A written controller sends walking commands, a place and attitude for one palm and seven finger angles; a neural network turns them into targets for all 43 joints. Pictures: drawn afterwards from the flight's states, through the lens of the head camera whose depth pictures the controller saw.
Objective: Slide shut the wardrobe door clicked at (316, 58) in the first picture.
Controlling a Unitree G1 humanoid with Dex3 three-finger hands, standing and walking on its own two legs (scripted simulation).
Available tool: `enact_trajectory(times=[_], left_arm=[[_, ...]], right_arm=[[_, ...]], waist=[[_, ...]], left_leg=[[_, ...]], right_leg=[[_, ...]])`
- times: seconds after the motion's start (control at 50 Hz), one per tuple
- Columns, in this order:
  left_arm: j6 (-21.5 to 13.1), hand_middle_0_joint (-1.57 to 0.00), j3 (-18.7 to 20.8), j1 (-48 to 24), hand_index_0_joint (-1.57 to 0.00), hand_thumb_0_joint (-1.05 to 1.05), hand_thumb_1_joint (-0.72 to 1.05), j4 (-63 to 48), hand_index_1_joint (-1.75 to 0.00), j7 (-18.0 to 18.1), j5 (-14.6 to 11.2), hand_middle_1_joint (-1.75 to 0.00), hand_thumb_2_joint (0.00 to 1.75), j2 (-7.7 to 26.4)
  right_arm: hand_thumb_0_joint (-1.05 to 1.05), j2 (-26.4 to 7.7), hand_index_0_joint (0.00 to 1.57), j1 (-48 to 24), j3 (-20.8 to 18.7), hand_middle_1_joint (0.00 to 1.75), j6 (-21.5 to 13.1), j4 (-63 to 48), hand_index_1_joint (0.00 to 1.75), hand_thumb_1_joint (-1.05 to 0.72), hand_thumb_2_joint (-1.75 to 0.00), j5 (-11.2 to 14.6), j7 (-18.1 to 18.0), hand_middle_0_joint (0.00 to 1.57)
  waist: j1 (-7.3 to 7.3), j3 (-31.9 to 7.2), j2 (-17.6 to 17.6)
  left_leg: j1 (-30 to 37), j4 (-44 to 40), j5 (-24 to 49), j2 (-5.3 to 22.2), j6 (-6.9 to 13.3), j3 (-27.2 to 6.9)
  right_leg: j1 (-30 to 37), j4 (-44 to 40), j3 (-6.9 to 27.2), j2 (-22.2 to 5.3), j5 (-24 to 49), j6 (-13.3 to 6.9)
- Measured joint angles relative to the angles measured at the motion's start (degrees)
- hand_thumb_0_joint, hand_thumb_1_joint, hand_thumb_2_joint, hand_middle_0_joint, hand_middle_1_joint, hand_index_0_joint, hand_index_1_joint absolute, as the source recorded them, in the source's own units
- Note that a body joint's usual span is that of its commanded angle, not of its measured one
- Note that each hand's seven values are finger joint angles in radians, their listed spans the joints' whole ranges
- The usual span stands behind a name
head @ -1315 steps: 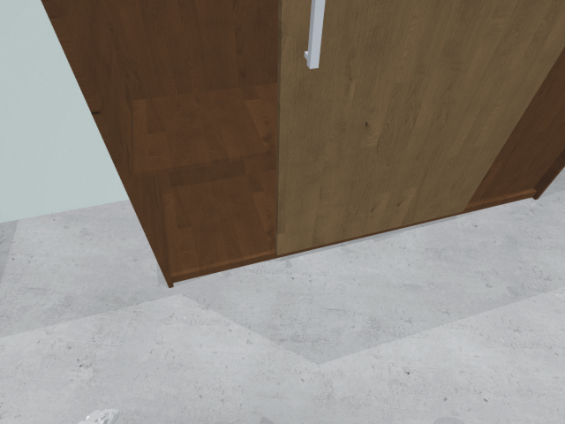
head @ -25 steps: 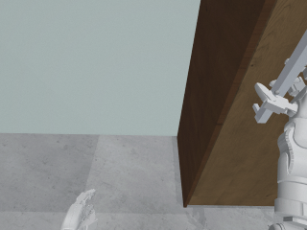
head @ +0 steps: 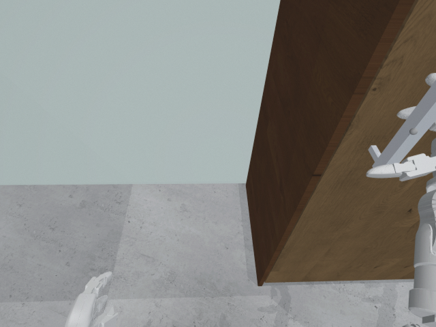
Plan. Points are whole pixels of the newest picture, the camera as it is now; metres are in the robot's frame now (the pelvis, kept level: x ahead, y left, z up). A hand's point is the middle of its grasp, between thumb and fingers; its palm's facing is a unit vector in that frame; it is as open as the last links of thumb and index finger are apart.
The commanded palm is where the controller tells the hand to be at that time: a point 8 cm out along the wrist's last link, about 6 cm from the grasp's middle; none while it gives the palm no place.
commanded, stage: slip the hand off the handle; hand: right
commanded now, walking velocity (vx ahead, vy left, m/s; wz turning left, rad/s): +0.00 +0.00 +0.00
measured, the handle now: (427, 93) +0.39 -0.28 +0.27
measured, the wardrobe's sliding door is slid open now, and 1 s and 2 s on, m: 0.00 0.00 0.00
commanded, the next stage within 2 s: draw the hand back to the body in 1.22 s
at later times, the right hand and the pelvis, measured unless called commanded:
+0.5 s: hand out of the picture +0.35 -0.32 +0.22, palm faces +0.36 +0.93 -0.09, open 14.7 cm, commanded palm +0.32 -0.37 +0.21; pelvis -0.01 -0.02 +0.00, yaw +1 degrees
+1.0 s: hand out of the picture +0.27 -0.35 +0.22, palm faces +0.41 +0.91 -0.09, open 14.7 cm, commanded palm +0.23 -0.38 +0.21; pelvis +0.00 -0.02 +0.00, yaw +0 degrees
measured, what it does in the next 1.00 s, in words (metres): stands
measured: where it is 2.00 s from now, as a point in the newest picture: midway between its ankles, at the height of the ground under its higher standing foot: outside the picture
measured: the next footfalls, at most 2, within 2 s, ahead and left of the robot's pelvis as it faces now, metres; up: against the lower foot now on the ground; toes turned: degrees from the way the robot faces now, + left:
none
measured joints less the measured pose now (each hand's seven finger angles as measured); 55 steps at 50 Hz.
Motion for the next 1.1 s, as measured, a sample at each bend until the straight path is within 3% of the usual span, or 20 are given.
enact_trajectory(times=[0.14,0.28,0.36,0.5,0.6,0.68,0.84,0.96,1.1], left_arm=[[0.5,-0.2,-1.9,-0.7,-0.2,0.01,0.91,-2.6,-0.3,0.4,-0.1,-0.3,0.9,-2.2],[1.0,-0.2,-3.3,0.0,-0.2,0.01,0.91,-3.2,-0.3,0.8,0.0,-0.3,0.9,-3.4],[0.7,-0.2,-3.4,1.4,-0.21,0.01,0.9,-2.6,-0.3,1.2,0.1,-0.3,0.9,-2.9],[0.8,-0.2,-2.9,3.3,-0.21,0.01,0.9,-0.6,-0.3,2.2,0.1,-0.3,0.9,-1.2],[1.3,-0.2,-2.3,4.2,-0.2,0.01,0.91,-0.9,-0.3,2.2,0.1,-0.3,0.9,-0.4],[1.5,-0.2,-1.9,4.9,-0.2,0.01,0.91,-2.2,-0.3,1.6,0.3,-0.3,0.9,-0.1],[1.3,-0.2,-2.1,4.5,-0.2,0.01,0.91,-3.4,-0.3,1.5,0.4,-0.3,0.9,-0.6],[0.1,-0.2,-2.8,2.3,-0.2,0.01,0.91,-3.5,-0.3,2.5,0.3,-0.3,0.9,-0.9],[-1.1,-0.2,-3.8,-0.6,-0.2,0.01,0.91,-4.7,-0.3,2.9,0.4,-0.3,0.9,-1.6]], right_arm=[[-0.01,-0.1,0.26,1.5,-0.7,1.34,2.6,-1.2,1.15,0.56,-0.2,0.9,2.3,0.57],[-0.01,-1.7,0.26,1.3,-3.6,1.29,3.4,2.2,1.15,0.56,-0.2,0.3,1.9,0.52],[-0.01,-3.0,0.26,0.2,-5.0,1.26,2.4,5.0,1.15,0.56,-0.2,-0.5,2.1,0.46],[-0.01,-5.5,0.26,-2.4,-5.9,1.3,-0.9,9.5,1.15,0.56,-0.2,0.8,6.8,0.5],[-0.01,-7.4,0.26,-3.5,-7.3,1.33,-0.6,11.5,1.15,0.56,-0.2,1.8,8.9,0.57],[-0.01,-7.1,0.26,0.0,-9.4,1.29,0.5,8.7,1.15,0.56,-0.2,2.8,7.9,0.49],[-0.01,-4.8,0.26,10.1,-12.1,1.19,1.8,-1.7,1.15,0.55,-0.2,5.0,8.4,0.32],[-0.01,-3.4,0.26,13.1,-10.7,1.17,3.7,-6.8,1.15,0.56,-0.2,6.0,9.1,0.27],[-0.01,-3.4,0.26,15.4,-10.1,1.16,5.8,-10.2,1.15,0.56,-0.2,7.1,10.4,0.25]], waist=[[0.03,-1.1,-0.1],[0.7,-1.4,0.1],[0.8,-1.0,0.2],[1.35,-0.5,0.6],[2.03,-0.8,0.6],[2.18,-1.1,0.3],[0.51,-1.4,0.1],[-1.49,-1.1,0.0],[-2.54,-1.0,0.0]], left_leg=[[0.5,0.0,-0.2,0.3,-0.6,-0.9],[0.5,0.1,0.1,0.3,-0.9,-1.5],[0.3,0.2,0.3,0.4,-1.1,-1.4],[-0.6,0.3,0.6,0.5,-1.3,-1.0],[-1.4,0.3,0.9,0.4,-1.3,-1.2],[-1.4,0.3,1.0,0.2,-1.4,-2.1],[0.5,0.4,0.3,0.2,-1.5,-2.4],[2.3,0.4,-0.3,0.7,-1.5,-1.0],[3.7,0.4,-0.8,0.9,-1.5,-0.3]], right_leg=[[0.9,-0.2,-0.9,0.4,-0.4,-0.6],[0.9,0.3,-1.5,0.3,-0.6,-0.9],[0.3,0.9,-1.3,0.4,-0.7,-1.1],[-1.1,1.9,-1.0,0.5,-0.7,-1.4],[-1.9,2.2,-1.2,0.4,-0.6,-1.4],[-1.3,1.7,-2.1,0.3,-0.7,-1.5],[0.9,1.4,-2.3,0.4,-1.2,-1.6],[1.9,1.9,-0.9,0.7,-1.5,-1.6],[2.8,2.1,-0.2,0.9,-1.9,-1.5]])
